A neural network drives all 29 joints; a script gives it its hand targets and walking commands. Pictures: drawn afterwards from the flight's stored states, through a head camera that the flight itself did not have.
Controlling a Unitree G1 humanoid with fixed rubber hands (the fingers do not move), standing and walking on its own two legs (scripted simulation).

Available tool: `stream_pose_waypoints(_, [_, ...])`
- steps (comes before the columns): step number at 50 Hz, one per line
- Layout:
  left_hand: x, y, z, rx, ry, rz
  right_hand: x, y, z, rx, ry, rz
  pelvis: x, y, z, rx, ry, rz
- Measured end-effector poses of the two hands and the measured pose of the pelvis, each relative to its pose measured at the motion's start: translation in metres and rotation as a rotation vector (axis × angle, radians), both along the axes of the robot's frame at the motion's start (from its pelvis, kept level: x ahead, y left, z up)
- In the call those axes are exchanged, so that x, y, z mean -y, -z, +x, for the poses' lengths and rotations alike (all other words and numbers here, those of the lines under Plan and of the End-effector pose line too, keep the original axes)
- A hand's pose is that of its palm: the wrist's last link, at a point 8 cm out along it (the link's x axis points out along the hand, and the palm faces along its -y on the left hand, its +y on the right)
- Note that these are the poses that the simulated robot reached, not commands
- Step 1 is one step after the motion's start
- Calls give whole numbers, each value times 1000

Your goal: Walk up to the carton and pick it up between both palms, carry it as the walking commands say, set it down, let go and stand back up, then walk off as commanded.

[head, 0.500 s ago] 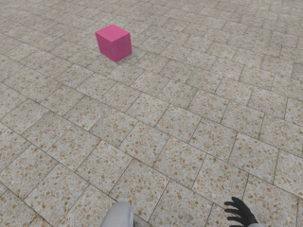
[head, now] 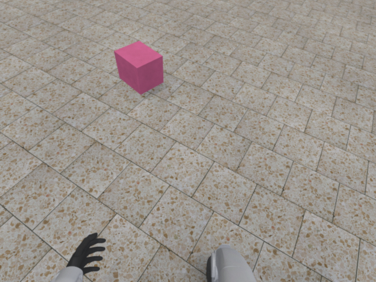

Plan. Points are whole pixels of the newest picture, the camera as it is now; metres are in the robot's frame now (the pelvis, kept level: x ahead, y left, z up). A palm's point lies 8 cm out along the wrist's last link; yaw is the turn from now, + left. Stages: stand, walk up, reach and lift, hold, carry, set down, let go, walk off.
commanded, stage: walk up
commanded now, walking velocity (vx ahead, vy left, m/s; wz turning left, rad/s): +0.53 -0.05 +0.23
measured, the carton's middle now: (140, 67) +1.71 +0.23 -0.65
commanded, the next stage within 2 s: none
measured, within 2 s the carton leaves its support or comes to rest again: neither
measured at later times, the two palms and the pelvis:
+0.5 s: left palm (66, 278) +0.16 +0.25 -0.11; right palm (247, 176) +0.39 -0.22 -0.13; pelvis +0.25 +0.00 +0.00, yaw +4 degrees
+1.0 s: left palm (82, 123) +0.62 +0.31 -0.13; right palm (231, 168) +0.41 -0.17 -0.11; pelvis +0.49 +0.08 +0.00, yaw +5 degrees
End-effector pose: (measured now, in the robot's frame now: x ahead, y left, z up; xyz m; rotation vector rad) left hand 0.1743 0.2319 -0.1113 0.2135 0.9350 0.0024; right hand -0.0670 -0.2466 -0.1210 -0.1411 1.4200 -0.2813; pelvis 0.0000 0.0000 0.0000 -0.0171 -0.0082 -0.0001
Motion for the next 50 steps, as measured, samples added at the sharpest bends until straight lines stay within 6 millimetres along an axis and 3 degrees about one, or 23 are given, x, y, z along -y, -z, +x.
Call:
stream_pose_waypoints(5, [37, -3, 94, 97, 22, -9, 18, 17, 37, -79, 13, 21, 20, 14, 66, -14, -14, 18])
stream_pose_waypoints(7, [42, 4, 117, 115, 3, 21, 27, 33, 61, -100, 5, 36, 31, 27, 94, -21, -27, 28])
stream_pose_waypoints(8, [41, 8, 119, 97, -11, 40, 32, 38, 79, -95, -5, 42, 34, 29, 104, -27, -31, 22])
stream_pose_waypoints(10, [31, 13, 104, 13, -60, 76, 39, 41, 122, -49, -33, 49, 37, 26, 123, -34, -47, 19])
stream_pose_waypoints(15, [0, 5, 39, -207, -232, 144, 43, 35, 245, 92, -150, 78, 35, 9, 167, -12, -63, 31])
stream_pose_waypoints(21, [-12, -4, -13, -385, -369, 137, 12, 21, 377, 227, -275, 123, 18, -2, 217, -5, -73, 49])
stream_pose_waypoints(26, [-21, 4, -10, -478, -419, 75, -42, 8, 480, 342, -358, 156, -10, -1, 261, -16, -75, 32])
stream_pose_waypoints(29, [-35, 22, 12, -512, -416, 29, -73, 2, 535, 405, -395, 129, -33, 8, 292, -26, -71, 12])
stream_pose_waypoints(31, [-52, 40, 37, -521, -387, 12, -86, 6, 561, 437, -398, 86, -51, 20, 314, -31, -66, 0])
stream_pose_waypoints(34, [-76, 49, 100, -463, -325, 10, -87, 4, 557, 389, -355, 29, -65, 18, 338, -25, -73, -4])
stream_pose_waypoints(38, [-99, 41, 206, -314, -250, -3, -72, -8, 517, 234, -251, -33, -77, 3, 375, -13, -77, -16])
stream_pose_waypoints(41, [-106, 33, 274, -238, -208, -12, -68, -14, 490, 131, -181, -51, -82, -3, 402, -5, -79, -20])
stream_pose_waypoints(46, [-101, 24, 371, -160, -152, -31, -74, -15, 468, 2, -86, -39, -82, -5, 449, 9, -79, -20])
stream_pose_waypoints(50, [-81, 19, 448, -98, -105, -49, -81, -7, 479, -64, -41, -4, -76, -1, 491, 7, -79, -11])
